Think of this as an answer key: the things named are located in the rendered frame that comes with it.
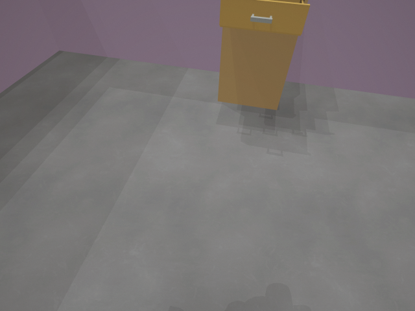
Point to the drawer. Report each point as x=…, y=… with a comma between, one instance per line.
x=288, y=16

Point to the handle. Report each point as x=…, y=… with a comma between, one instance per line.
x=261, y=19

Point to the cabinet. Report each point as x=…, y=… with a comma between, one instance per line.
x=254, y=66

